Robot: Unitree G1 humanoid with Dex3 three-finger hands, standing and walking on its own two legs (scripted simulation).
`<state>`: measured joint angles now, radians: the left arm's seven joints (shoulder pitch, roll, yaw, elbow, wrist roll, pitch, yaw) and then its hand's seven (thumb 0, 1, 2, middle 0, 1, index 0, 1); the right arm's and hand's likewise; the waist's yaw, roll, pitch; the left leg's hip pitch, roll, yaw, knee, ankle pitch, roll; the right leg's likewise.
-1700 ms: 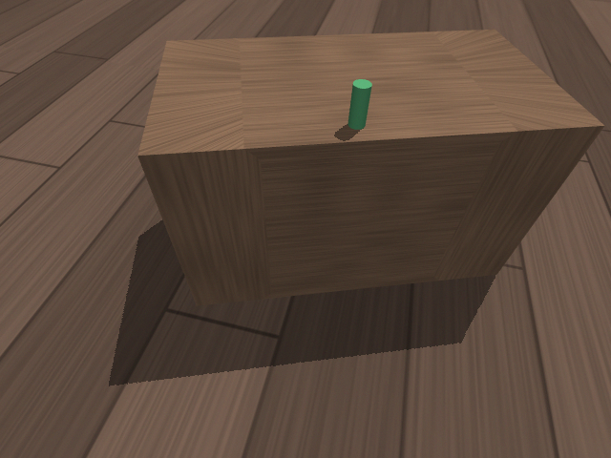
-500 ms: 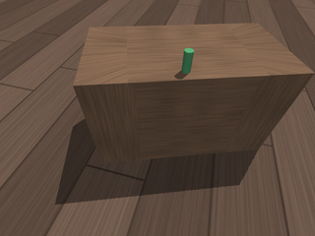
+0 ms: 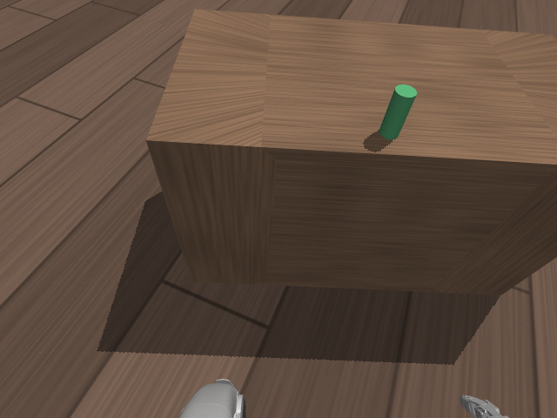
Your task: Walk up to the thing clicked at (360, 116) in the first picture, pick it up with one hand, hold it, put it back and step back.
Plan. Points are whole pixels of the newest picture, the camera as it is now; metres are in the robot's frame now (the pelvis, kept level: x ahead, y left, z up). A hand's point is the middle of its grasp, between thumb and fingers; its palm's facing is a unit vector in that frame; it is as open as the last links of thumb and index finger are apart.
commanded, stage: walk up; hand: right
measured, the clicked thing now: (396, 113) +0.71 -0.21 +0.01
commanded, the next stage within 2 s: none
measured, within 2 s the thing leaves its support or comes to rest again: neither
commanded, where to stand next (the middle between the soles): +0.33 -0.04 m, yaw +1 degrees
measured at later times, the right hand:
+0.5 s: hand (479, 371) +0.24 -0.33 -0.14, palm faces -0.06 +0.94 -0.34, open 7.3 cm
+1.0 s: hand (435, 259) +0.43 -0.29 -0.11, palm faces -0.08 +0.92 -0.38, open 7.3 cm
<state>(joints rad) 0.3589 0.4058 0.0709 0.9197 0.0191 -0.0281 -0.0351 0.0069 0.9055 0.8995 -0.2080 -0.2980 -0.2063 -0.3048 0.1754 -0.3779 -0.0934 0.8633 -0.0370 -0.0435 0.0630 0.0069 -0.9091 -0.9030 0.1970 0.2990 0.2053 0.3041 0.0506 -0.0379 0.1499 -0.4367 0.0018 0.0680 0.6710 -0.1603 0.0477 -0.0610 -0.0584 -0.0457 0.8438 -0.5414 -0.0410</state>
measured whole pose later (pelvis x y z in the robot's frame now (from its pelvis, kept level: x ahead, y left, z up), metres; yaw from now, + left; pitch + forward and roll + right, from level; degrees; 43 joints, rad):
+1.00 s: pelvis +0.29 -0.04 +0.01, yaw +1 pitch -2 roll +0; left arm 0.26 0.39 0.02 0.87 -0.01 -0.02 0.00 0.00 0.91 0.90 -0.21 -0.30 -0.21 -0.30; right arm 0.14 -0.36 -0.01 0.83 -0.01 -0.04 0.01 0.01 -0.91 -0.90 0.20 0.30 0.21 0.30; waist 0.02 -0.03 0.12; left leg -0.37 0.02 0.07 0.64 -0.23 0.03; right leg -0.36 -0.05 0.02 0.88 -0.48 -0.03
